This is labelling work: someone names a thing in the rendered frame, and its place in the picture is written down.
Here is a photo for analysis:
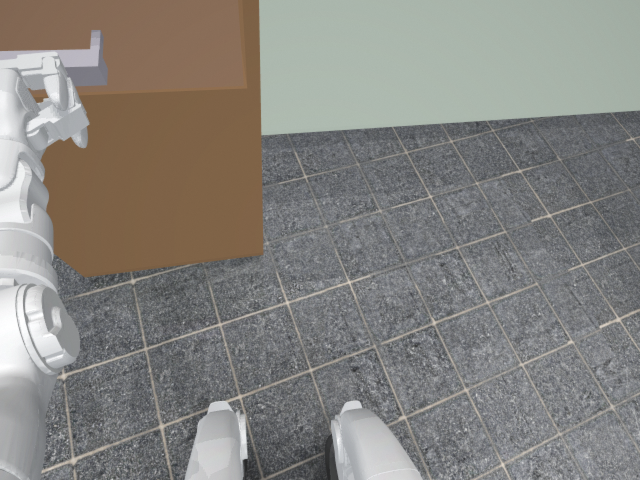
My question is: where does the robot left upper arm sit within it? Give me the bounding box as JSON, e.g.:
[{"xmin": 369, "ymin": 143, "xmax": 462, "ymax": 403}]
[{"xmin": 0, "ymin": 283, "xmax": 80, "ymax": 480}]

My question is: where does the right robot shin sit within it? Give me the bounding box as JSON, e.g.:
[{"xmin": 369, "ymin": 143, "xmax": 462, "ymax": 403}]
[{"xmin": 335, "ymin": 401, "xmax": 362, "ymax": 480}]

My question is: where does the drawer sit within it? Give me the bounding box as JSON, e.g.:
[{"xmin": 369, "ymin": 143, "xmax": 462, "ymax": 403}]
[{"xmin": 0, "ymin": 0, "xmax": 244, "ymax": 94}]

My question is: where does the robot left forearm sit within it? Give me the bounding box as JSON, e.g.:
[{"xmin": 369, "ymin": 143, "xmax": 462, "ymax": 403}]
[{"xmin": 0, "ymin": 139, "xmax": 58, "ymax": 295}]

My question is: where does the handle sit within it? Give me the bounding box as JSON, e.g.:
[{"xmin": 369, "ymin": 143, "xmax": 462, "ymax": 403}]
[{"xmin": 0, "ymin": 30, "xmax": 108, "ymax": 86}]

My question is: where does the robot left hand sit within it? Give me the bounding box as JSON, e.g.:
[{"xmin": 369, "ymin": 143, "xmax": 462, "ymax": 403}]
[{"xmin": 0, "ymin": 52, "xmax": 90, "ymax": 160}]

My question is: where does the cabinet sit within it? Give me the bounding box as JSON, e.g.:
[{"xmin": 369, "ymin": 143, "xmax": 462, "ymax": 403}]
[{"xmin": 32, "ymin": 0, "xmax": 263, "ymax": 277}]

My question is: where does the robot right thigh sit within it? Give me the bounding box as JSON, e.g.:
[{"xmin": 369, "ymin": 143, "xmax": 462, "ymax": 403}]
[{"xmin": 331, "ymin": 408, "xmax": 423, "ymax": 480}]

